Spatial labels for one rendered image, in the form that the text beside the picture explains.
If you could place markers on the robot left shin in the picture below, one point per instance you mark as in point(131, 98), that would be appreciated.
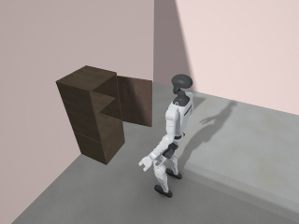
point(162, 178)

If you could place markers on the cupboard door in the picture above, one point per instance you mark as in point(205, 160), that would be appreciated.
point(135, 100)

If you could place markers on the left robot hand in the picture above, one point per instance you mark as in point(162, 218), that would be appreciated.
point(147, 162)

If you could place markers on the right robot foot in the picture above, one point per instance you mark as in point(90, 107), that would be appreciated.
point(171, 173)

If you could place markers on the robot left forearm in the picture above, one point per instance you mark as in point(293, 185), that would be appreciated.
point(163, 145)

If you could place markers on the robot left upper arm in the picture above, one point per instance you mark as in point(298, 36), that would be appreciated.
point(171, 117)

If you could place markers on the robot right upper arm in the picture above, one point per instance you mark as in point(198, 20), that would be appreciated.
point(191, 96)

